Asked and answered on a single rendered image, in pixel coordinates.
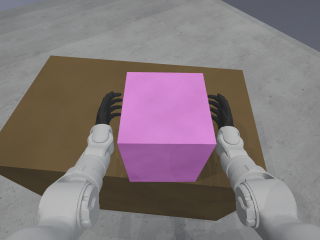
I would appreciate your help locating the robot right hand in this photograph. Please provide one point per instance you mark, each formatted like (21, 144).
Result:
(224, 116)

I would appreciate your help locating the right robot forearm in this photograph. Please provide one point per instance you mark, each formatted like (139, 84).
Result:
(236, 163)

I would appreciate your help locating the robot left upper arm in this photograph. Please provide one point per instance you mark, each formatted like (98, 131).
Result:
(67, 209)

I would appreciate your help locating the left robot forearm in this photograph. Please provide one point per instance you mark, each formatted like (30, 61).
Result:
(93, 163)

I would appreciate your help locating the robot left hand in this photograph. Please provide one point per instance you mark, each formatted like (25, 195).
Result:
(104, 115)

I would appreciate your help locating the robot right upper arm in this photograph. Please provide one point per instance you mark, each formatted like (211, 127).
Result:
(268, 207)

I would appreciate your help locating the carton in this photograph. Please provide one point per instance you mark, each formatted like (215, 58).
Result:
(166, 132)

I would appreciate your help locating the pedestal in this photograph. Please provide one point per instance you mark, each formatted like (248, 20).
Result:
(48, 132)

